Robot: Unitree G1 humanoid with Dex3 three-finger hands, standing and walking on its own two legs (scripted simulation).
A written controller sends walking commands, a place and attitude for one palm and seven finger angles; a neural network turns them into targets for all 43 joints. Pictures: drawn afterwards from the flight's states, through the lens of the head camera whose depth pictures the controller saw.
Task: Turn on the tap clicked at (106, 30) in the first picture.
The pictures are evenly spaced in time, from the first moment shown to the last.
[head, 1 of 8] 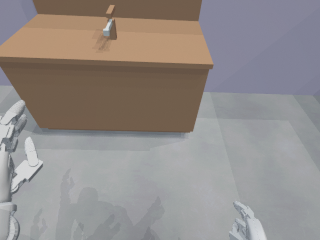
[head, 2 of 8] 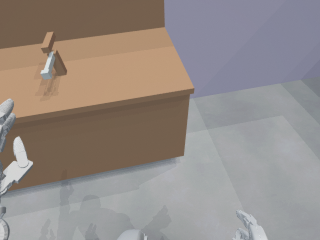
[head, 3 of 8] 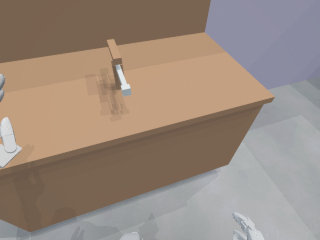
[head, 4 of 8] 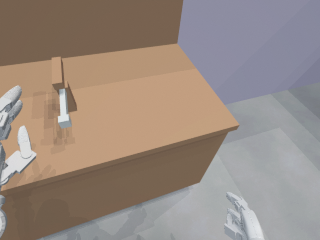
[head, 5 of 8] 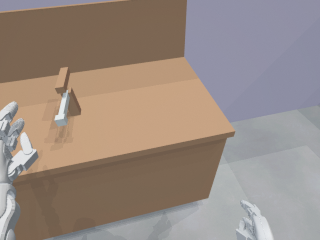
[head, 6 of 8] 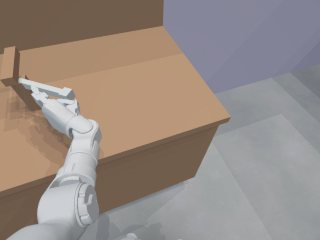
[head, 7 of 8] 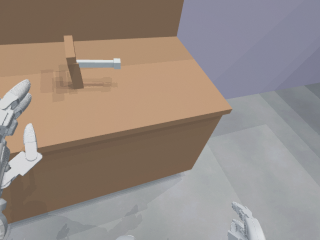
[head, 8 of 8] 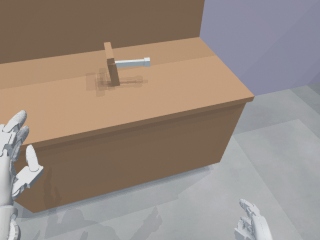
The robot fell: no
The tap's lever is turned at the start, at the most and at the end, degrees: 0 81 81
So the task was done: yes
